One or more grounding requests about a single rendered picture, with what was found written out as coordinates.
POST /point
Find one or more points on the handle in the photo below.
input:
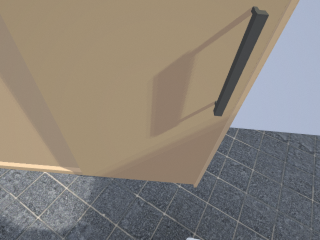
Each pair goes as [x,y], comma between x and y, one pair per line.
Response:
[251,35]

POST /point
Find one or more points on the wardrobe door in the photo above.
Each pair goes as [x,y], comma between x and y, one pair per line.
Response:
[132,84]
[29,133]

